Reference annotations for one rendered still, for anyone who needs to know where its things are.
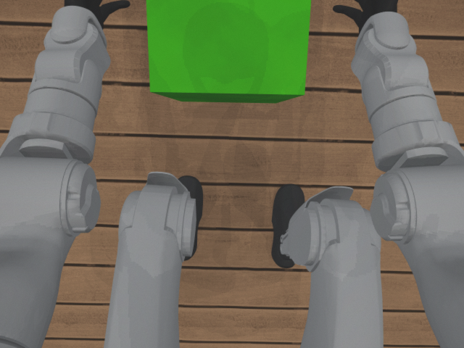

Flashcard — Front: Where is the robot right forearm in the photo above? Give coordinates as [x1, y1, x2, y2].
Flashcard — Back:
[351, 12, 464, 172]

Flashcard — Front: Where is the left robot foot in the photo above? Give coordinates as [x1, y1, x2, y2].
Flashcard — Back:
[178, 175, 203, 261]

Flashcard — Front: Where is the left robot upper arm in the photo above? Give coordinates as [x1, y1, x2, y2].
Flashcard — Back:
[0, 157, 101, 348]

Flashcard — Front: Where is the robot left hand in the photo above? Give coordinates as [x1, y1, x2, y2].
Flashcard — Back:
[65, 0, 131, 30]

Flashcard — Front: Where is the right robot shin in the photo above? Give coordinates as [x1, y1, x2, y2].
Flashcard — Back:
[280, 186, 381, 266]

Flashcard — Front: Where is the right robot upper arm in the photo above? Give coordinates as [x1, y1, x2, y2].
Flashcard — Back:
[370, 165, 464, 348]

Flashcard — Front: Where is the carton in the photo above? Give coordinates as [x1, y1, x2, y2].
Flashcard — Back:
[146, 0, 311, 103]

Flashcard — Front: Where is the robot right hand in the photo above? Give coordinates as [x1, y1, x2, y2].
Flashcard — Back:
[333, 0, 398, 34]

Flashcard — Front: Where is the robot left forearm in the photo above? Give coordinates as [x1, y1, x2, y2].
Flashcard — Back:
[0, 6, 111, 164]

